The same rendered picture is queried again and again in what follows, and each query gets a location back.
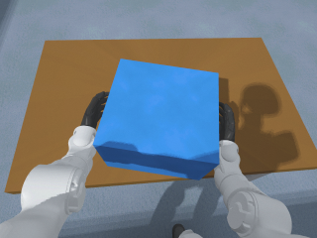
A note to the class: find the robot left hand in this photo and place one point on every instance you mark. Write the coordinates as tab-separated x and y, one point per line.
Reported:
93	112

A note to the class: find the carton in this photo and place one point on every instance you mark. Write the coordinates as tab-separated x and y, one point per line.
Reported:
161	119

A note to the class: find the left robot forearm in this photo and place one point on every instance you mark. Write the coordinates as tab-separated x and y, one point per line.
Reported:
80	152

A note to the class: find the robot left upper arm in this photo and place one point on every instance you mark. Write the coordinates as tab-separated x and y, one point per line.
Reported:
51	193

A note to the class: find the right robot forearm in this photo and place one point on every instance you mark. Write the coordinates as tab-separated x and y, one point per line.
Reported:
228	176

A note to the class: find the robot right hand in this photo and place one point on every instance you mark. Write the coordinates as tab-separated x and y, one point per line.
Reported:
227	123

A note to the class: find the robot right upper arm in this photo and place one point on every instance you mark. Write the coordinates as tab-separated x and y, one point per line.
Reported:
253	215

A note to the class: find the table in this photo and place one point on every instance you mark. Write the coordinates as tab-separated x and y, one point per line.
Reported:
269	132

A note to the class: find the right robot foot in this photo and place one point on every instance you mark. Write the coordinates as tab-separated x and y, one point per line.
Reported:
177	229

